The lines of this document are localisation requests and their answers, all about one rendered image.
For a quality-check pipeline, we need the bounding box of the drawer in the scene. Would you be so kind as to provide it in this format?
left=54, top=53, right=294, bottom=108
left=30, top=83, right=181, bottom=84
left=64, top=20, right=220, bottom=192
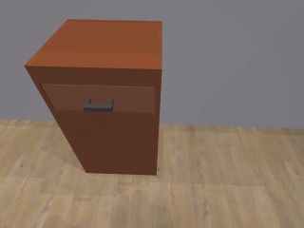
left=41, top=84, right=156, bottom=113

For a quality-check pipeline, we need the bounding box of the cabinet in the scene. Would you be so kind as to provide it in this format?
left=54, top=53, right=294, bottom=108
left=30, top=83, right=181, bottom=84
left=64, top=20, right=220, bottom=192
left=24, top=19, right=162, bottom=176

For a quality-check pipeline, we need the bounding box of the handle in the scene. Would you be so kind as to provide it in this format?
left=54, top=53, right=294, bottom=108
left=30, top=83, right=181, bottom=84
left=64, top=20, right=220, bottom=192
left=83, top=98, right=114, bottom=112

